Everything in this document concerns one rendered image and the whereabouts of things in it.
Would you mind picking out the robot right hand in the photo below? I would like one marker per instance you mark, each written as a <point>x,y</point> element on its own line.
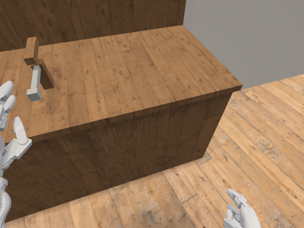
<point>245,218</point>

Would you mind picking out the counter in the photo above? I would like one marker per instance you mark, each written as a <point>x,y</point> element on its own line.
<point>127,92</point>

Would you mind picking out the robot left hand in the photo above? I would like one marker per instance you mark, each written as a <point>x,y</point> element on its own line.
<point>17,147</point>

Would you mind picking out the robot left forearm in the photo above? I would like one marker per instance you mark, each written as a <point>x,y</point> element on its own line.
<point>5,202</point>

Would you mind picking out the tap lever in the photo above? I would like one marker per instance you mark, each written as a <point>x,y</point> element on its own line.
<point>33,93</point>

